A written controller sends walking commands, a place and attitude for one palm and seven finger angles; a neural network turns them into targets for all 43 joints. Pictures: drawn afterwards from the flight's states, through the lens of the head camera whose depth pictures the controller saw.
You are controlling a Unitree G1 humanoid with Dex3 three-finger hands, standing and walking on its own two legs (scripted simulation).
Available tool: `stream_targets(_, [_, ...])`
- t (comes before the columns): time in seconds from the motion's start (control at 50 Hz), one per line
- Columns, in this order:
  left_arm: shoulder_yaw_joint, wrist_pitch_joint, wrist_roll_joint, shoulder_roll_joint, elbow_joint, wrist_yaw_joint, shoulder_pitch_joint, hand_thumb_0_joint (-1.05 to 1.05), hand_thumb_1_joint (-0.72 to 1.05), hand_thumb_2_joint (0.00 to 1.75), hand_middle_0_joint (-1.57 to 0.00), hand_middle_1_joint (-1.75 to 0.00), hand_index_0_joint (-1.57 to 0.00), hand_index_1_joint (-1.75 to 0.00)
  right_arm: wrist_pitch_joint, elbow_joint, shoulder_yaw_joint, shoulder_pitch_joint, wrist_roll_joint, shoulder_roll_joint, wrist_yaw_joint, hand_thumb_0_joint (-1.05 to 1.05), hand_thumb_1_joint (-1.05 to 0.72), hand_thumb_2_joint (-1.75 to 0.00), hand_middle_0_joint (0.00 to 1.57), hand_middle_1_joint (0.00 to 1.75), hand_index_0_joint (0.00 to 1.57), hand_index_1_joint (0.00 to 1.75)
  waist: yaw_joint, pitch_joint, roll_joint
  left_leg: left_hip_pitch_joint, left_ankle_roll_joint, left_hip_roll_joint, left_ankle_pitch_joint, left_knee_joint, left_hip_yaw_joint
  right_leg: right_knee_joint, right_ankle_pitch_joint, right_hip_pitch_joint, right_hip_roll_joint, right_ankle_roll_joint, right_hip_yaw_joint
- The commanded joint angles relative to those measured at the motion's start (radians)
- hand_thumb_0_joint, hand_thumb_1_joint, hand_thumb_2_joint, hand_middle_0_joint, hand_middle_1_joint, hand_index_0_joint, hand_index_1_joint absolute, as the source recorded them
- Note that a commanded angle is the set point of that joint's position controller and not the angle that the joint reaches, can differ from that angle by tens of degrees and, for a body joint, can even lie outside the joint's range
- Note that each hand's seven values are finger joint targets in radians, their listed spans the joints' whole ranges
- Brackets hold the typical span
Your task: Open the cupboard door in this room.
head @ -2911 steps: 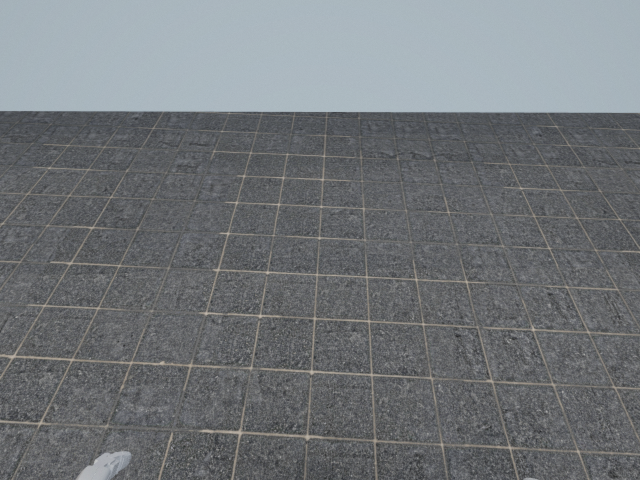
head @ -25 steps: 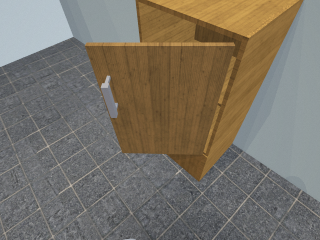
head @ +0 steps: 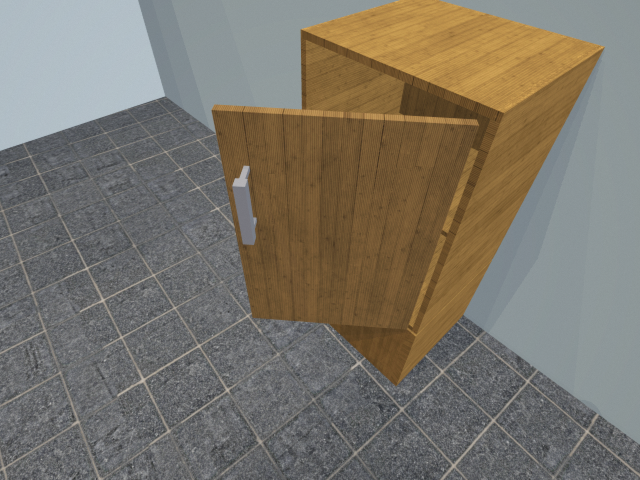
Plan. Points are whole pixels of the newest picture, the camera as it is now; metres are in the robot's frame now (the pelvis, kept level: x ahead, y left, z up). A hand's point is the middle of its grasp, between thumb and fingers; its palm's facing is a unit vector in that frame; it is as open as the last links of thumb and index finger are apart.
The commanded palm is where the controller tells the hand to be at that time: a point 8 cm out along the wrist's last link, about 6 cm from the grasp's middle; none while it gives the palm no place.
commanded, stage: come to a stop and stand still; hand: left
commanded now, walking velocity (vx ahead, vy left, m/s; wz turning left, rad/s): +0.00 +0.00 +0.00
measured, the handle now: (247, 206) +0.55 +0.18 +0.01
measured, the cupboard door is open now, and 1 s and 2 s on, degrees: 43 43 43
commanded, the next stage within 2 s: look again from close up in 0.06 s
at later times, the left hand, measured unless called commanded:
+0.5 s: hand out of the picture -0.01 +0.17 -0.18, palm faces +0.05 -0.98 -0.20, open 7.4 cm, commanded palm none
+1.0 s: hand (185, 406) +0.20 +0.18 +0.01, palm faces +0.13 -0.99 -0.02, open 7.9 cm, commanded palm +0.11 +0.24 -0.06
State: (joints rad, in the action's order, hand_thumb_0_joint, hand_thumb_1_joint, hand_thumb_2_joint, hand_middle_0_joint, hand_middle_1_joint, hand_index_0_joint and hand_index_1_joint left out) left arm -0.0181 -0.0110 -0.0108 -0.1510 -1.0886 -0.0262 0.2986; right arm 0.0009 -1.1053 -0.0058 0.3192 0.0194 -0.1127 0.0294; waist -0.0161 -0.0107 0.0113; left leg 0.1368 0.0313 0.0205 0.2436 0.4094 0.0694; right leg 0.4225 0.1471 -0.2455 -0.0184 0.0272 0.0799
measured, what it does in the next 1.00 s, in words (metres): stands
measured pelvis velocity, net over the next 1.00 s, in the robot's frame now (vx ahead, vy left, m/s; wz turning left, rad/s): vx -0.03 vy -0.01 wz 0.03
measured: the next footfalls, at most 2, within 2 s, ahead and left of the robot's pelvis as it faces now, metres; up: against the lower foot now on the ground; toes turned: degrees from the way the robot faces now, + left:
none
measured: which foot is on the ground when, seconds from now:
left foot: down 0.00-1.00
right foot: down 0.00-1.00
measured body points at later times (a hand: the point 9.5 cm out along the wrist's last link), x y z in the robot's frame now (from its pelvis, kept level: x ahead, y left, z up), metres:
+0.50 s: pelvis -0.01 +0.00 -0.01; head -0.04 -0.01 +0.44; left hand -0.01 +0.22 -0.16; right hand -0.01 -0.21 -0.17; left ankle -0.01 +0.10 -0.74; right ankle +0.05 -0.10 -0.74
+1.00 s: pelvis -0.03 -0.01 -0.04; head -0.03 -0.01 +0.41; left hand +0.19 +0.23 +0.01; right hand +0.14 -0.26 -0.11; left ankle -0.01 +0.10 -0.74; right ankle +0.05 -0.10 -0.74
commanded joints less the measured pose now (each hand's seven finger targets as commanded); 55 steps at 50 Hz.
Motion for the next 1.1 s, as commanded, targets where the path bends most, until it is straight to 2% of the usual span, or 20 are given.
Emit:
stream_targets(0.0, [-0.001,0.021,-0.003,-0.051,0.020,-0.001,0.054,0.00,0.90,0.90,-0.20,-0.30,-0.20,-0.30,0.013,0.021,-0.006,0.070,-0.005,-0.087,0.005,0.00,-0.90,-0.90,0.20,0.30,0.20,0.30,0.006,-0.098,0.016,0.171,0.012,-0.120,0.140,-0.163,-0.132,-0.096,0.107,0.045,-0.079,-0.001,-0.125])
stream_targets(0.12, [0.004,0.031,-0.001,-0.039,-0.008,-0.005,0.096,0.00,0.90,0.90,-0.20,-0.30,-0.20,-0.30,0.015,0.001,0.002,0.098,-0.007,-0.064,0.006,0.00,-0.90,-0.90,0.20,0.30,0.20,0.30,0.012,-0.075,0.026,0.124,0.008,-0.102,0.079,-0.127,-0.104,-0.119,0.123,0.029,-0.090,0.004,-0.141])
stream_targets(0.14, [0.015,0.051,-0.018,-0.080,-0.036,-0.048,0.171,0.00,0.90,0.90,-0.20,-0.30,-0.20,-0.30,0.033,0.071,-0.001,-0.044,-0.008,-0.134,-0.008,0.00,-0.90,-0.90,0.20,0.30,0.20,0.30,-0.033,-0.102,-0.049,0.156,-0.026,-0.130,-0.015,0.055,-0.042,-0.032,-0.173,0.017,-0.133,-0.004,-0.145])
stream_targets(0.16, [0.015,0.067,-0.013,-0.115,-0.042,-0.041,0.166,0.00,0.90,0.90,-0.20,-0.30,-0.20,-0.30,0.037,0.098,0.006,-0.025,-0.016,-0.097,-0.006,0.00,-0.90,-0.90,0.20,0.30,0.20,0.30,0.009,-0.036,-0.033,0.131,-0.042,-0.079,-0.043,0.069,-0.051,-0.009,-0.464,0.062,-0.177,0.025,-0.166])
stream_targets(0.18, [0.008,0.065,-0.009,-0.107,-0.019,-0.037,0.151,0.00,0.90,0.90,-0.20,-0.30,-0.20,-0.30,0.045,0.079,-0.002,0.091,-0.014,-0.061,0.002,0.00,-0.90,-0.90,0.20,0.30,0.20,0.30,0.043,0.094,-0.069,0.072,-0.037,-0.073,0.000,0.025,-0.072,0.032,-0.397,0.122,-0.191,0.046,-0.176])
stream_targets(0.2, [0.013,0.059,-0.005,-0.097,-0.011,-0.035,0.142,0.00,0.90,0.90,-0.20,-0.30,-0.20,-0.30,0.044,0.069,-0.003,0.098,-0.014,-0.065,0.005,0.00,-0.90,-0.90,0.20,0.30,0.20,0.30,0.036,0.135,-0.046,0.053,-0.032,-0.086,-0.019,0.040,-0.075,0.024,-0.259,0.116,-0.168,0.047,-0.164])
stream_targets(0.24, [0.016,0.052,-0.006,-0.076,0.005,-0.025,0.095,0.00,0.90,0.90,-0.20,-0.30,-0.20,-0.30,0.032,0.066,-0.007,0.090,-0.012,-0.083,0.004,0.00,-0.90,-0.90,0.20,0.30,0.20,0.30,0.043,0.052,-0.008,0.081,-0.017,-0.096,0.020,0.007,-0.102,-0.031,0.094,0.024,-0.131,0.036,-0.160])
stream_targets(0.32, [0.013,0.040,-0.010,-0.064,0.018,-0.020,0.095,0.00,0.90,0.90,-0.20,-0.30,-0.20,-0.30,0.023,0.084,-0.011,0.082,-0.005,-0.104,-0.003,0.00,-0.90,-0.90,0.20,0.30,0.20,0.30,0.028,-0.141,0.022,0.225,0.005,-0.099,0.156,-0.072,-0.141,-0.047,0.256,-0.068,-0.091,0.022,-0.154])
stream_targets(0.68, [-0.003,0.043,-0.004,-0.096,0.071,-0.013,0.060,0.00,0.90,0.90,-0.20,-0.30,-0.20,-0.30,0.035,0.069,-0.007,0.098,-0.004,-0.127,-0.005,0.00,-0.90,-0.90,0.20,0.30,0.20,0.30,0.020,-0.080,0.017,0.200,0.008,-0.095,0.084,-0.096,-0.135,-0.068,0.153,0.032,-0.108,0.027,-0.149])
stream_targets(0.7, [0.007,0.034,-0.008,-0.111,0.029,-0.047,0.129,0.00,0.90,0.90,-0.20,-0.30,-0.20,-0.30,0.028,0.119,-0.006,-0.023,-0.009,-0.159,-0.014,0.00,-0.90,-0.90,0.20,0.30,0.20,0.30,-0.030,-0.144,0.018,0.216,-0.022,-0.127,0.076,0.045,-0.045,-0.011,0.026,-0.027,-0.121,0.007,-0.115])
stream_targets(0.72, [-0.123,0.278,0.222,-0.326,1.566,-0.026,-0.653,0.00,0.88,0.89,-0.20,-0.32,-0.20,-0.32,0.195,0.514,-0.017,-0.095,-0.070,-0.320,0.040,0.00,-0.90,-0.90,0.20,0.30,0.20,0.30,0.117,0.339,-0.191,-0.003,-0.012,-0.009,0.047,-0.058,-0.067,0.023,0.088,0.110,-0.026,-0.005,-0.081])
stream_targets(0.74, [-0.130,0.217,0.152,-0.303,1.298,-0.066,-0.226,0.00,0.85,0.88,-0.20,-0.33,-0.20,-0.33,0.287,0.438,0.022,-0.205,-0.077,-0.254,0.077,0.00,-0.90,-0.90,0.20,0.30,0.20,0.30,0.011,0.251,-0.258,0.067,-0.016,-0.027,0.118,-0.065,-0.050,0.097,0.159,0.083,0.000,0.037,-0.038])
stream_targets(0.76, [-0.092,0.175,0.169,-0.215,1.187,-0.107,-0.168,0.00,0.83,0.87,-0.21,-0.34,-0.21,-0.34,0.319,0.387,0.007,-0.170,-0.080,-0.257,0.078,0.00,-0.90,-0.90,0.20,0.30,0.20,0.30,0.035,0.185,-0.246,0.157,-0.035,-0.033,0.201,-0.056,-0.063,0.094,0.199,0.030,-0.004,0.020,-0.005])
stream_targets(0.78, [0.025,0.096,0.173,0.001,0.987,-0.106,0.113,0.00,0.81,0.86,-0.21,-0.36,-0.21,-0.36,0.327,0.371,0.007,-0.118,-0.091,-0.193,0.062,0.00,-0.90,-0.90,0.20,0.30,0.20,0.30,0.041,0.057,-0.147,0.205,-0.035,-0.025,0.244,-0.070,-0.093,0.068,0.221,-0.050,0.014,0.006,0.013])
stream_targets(0.8, [0.010,0.132,0.225,-0.033,1.136,-0.089,-0.005,0.00,0.78,0.85,-0.21,-0.37,-0.21,-0.37,0.343,0.432,0.004,-0.129,-0.096,-0.247,0.061,0.00,-0.90,-0.90,0.20,0.30,0.20,0.30,0.052,-0.035,-0.097,0.254,-0.030,-0.021,0.279,-0.046,-0.125,0.062,0.284,-0.091,0.006,-0.007,0.001])
stream_targets(0.86, [-0.069,0.290,0.199,-0.082,0.953,-0.020,0.031,0.00,0.71,0.82,-0.21,-0.42,-0.21,-0.42,0.370,0.492,-0.036,-0.126,-0.060,-0.274,0.045,0.00,-0.90,-0.90,0.20,0.30,0.20,0.30,0.067,-0.103,0.182,0.401,-0.027,0.008,0.275,0.149,-0.108,0.096,0.460,-0.277,-0.008,-0.019,-0.015])
stream_targets(0.88, [-0.076,0.353,0.211,-0.042,0.875,0.030,0.106,0.00,0.69,0.81,-0.22,-0.43,-0.22,-0.43,0.372,0.519,-0.049,-0.121,-0.051,-0.265,0.034,0.00,-0.90,-0.90,0.20,0.30,0.20,0.30,0.041,-0.068,0.298,0.455,-0.031,0.013,0.249,0.220,-0.088,0.137,0.525,-0.319,-0.004,-0.023,-0.023])
stream_targets(0.92, [-0.118,0.495,0.254,-0.038,0.829,0.152,0.256,0.00,0.64,0.79,-0.22,-0.47,-0.22,-0.47,0.375,0.586,-0.074,-0.161,-0.035,-0.264,0.006,0.00,-0.90,-0.90,0.20,0.30,0.20,0.30,-0.013,0.006,0.359,0.571,-0.037,0.021,0.227,0.365,-0.055,0.209,0.606,-0.355,-0.011,-0.019,-0.076])
stream_targets(1.0, [-0.215,0.630,0.277,-0.151,0.834,0.384,0.305,0.00,0.55,0.75,-0.22,-0.53,-0.22,-0.53,0.344,0.728,-0.092,-0.225,-0.048,-0.286,-0.043,0.00,-0.90,-0.90,0.20,0.30,0.20,0.30,-0.035,0.151,0.095,0.651,-0.031,0.053,0.182,0.504,-0.028,0.338,0.411,-0.315,-0.033,0.015,-0.148])
stream_targets(1.08, [-0.257,0.567,0.330,-0.226,1.110,0.388,0.134,0.00,0.46,0.71,-0.23,-0.58,-0.23,-0.58,0.303,0.832,-0.075,-0.250,-0.069,-0.272,-0.018,0.00,-0.90,-0.90,0.20,0.30,0.20,0.30,-0.039,0.194,-0.051,0.756,-0.018,0.045,0.371,0.493,-0.034,0.360,0.686,-0.384,-0.035,0.008,-0.200])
